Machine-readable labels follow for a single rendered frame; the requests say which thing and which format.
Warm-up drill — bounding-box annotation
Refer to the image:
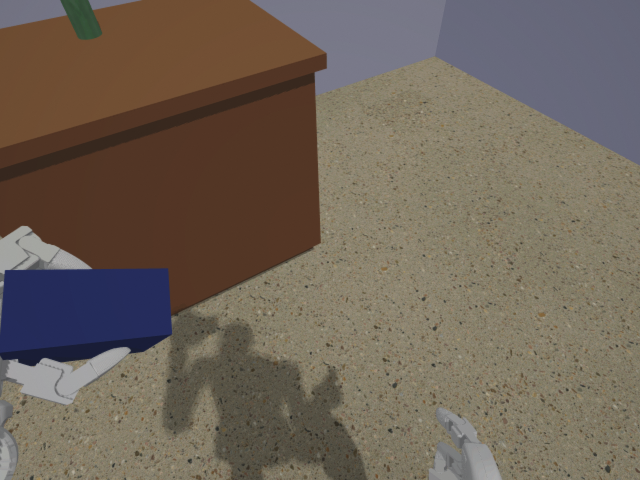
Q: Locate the right robot hand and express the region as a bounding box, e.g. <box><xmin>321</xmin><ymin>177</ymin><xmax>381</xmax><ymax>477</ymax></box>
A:
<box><xmin>429</xmin><ymin>407</ymin><xmax>502</xmax><ymax>480</ymax></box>

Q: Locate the left robot hand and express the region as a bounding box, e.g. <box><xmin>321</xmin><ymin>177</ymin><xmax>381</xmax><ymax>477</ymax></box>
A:
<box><xmin>0</xmin><ymin>226</ymin><xmax>131</xmax><ymax>405</ymax></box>

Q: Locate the table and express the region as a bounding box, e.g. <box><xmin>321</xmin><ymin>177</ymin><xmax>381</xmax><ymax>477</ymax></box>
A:
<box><xmin>0</xmin><ymin>0</ymin><xmax>327</xmax><ymax>316</ymax></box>

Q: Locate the sponge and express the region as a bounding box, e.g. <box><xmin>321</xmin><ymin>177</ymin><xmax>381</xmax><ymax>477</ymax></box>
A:
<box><xmin>0</xmin><ymin>268</ymin><xmax>172</xmax><ymax>366</ymax></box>

